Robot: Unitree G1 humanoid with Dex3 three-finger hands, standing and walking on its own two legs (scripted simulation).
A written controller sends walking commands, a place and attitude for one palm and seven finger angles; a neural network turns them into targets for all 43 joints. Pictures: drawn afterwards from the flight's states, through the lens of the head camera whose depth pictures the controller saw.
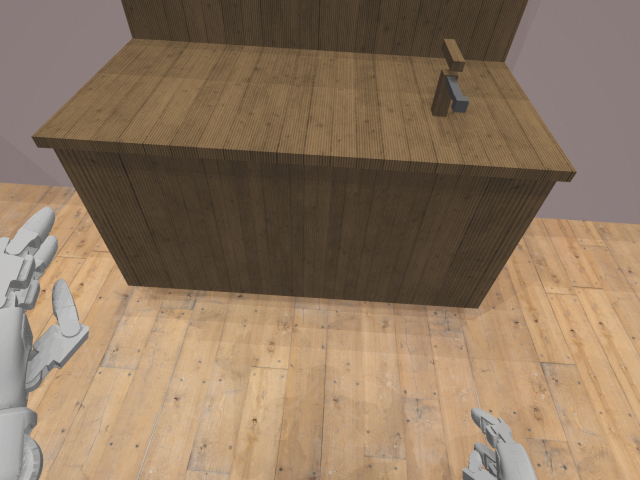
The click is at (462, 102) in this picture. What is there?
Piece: tap's lever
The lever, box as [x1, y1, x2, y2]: [451, 95, 468, 112]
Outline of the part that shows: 455,95 451,106 453,111 465,112 468,103 467,97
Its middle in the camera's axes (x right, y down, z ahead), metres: +0.32 -0.31 +0.88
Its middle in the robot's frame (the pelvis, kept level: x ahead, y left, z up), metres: +0.89 -0.26 +0.06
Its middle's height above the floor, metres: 0.83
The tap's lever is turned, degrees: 0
